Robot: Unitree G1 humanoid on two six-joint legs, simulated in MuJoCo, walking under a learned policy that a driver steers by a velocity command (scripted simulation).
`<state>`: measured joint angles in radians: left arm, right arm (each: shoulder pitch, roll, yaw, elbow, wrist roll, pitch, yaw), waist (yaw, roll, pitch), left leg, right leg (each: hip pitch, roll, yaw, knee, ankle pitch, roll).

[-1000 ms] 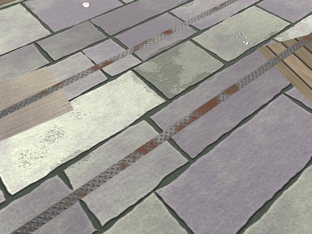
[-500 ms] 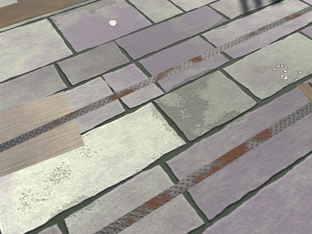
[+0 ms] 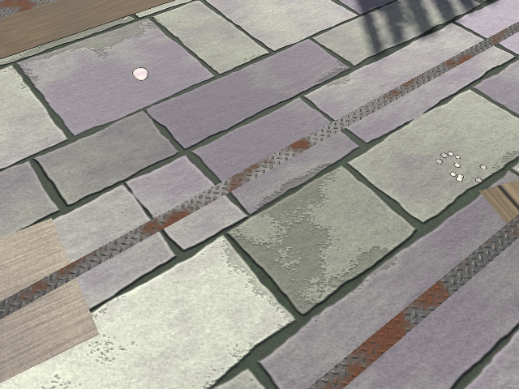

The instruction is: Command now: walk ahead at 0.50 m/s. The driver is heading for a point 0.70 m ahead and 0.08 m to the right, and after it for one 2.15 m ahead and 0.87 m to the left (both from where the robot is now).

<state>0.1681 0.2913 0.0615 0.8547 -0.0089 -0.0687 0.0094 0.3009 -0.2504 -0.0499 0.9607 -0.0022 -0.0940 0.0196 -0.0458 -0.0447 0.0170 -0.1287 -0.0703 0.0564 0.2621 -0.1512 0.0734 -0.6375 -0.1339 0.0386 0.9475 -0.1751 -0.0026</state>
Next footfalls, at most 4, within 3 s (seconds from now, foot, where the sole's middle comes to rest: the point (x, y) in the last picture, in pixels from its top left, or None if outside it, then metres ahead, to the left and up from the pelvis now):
0.26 right None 0.33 -0.16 -0.78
0.82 left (224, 338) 0.64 0.08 -0.78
1.34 right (287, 245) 0.93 -0.12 -0.78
1.86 left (175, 210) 1.08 0.24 -0.78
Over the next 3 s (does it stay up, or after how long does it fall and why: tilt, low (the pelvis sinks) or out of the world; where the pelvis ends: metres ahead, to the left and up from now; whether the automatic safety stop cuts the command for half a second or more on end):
stays up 1.46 0.48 0.00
